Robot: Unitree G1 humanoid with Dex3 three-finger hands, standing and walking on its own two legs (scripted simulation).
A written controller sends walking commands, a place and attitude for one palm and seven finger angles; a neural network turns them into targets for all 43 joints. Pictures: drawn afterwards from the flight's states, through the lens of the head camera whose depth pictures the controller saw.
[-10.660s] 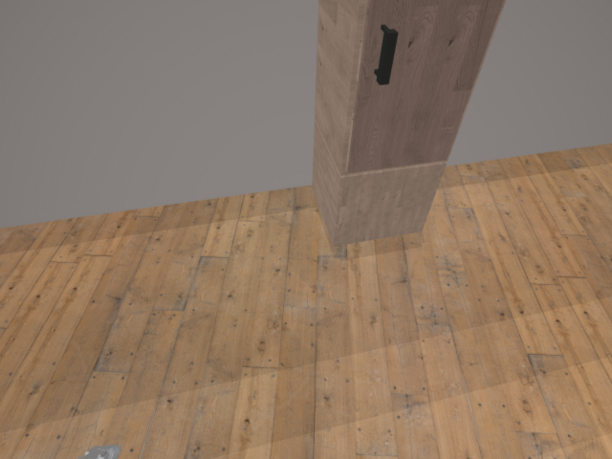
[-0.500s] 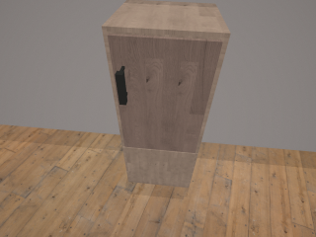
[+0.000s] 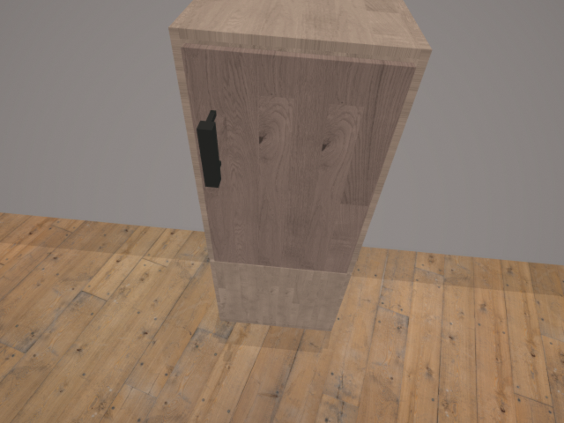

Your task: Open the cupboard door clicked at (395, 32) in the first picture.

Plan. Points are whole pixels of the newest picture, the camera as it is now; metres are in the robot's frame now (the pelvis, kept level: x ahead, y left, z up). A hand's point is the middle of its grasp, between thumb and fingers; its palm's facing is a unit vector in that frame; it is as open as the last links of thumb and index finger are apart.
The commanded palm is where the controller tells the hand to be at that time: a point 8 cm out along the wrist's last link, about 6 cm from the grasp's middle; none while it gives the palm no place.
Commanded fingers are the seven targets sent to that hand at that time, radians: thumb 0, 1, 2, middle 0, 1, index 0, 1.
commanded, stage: come to a stop and stand still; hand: left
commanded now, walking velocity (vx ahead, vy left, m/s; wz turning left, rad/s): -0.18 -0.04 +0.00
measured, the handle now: (212, 148) +0.57 +0.17 +0.08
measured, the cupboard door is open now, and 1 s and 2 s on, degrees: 0 0 0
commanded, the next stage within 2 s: look again from close up in 0.88 s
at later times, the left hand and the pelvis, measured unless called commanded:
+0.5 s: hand out of the picture +0.04 +0.20 -0.17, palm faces +0.01 -0.97 -0.24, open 7.4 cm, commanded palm none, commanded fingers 0.00 0.90 0.90 -0.20 -0.30 -0.20 -0.30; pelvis -0.01 +0.01 +0.00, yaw +0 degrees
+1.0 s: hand out of the picture -0.04 +0.18 -0.16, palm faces -0.01 -0.98 -0.21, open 7.4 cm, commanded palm none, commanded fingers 0.00 0.90 0.90 -0.20 -0.30 -0.20 -0.30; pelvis -0.02 +0.00 +0.01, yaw -1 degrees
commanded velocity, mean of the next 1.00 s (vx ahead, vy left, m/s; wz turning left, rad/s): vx -0.04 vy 0.00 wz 0.00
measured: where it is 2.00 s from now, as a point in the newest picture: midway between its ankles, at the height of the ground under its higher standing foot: outside the picture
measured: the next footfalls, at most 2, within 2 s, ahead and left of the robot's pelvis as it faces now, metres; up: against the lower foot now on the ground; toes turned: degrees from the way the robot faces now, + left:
none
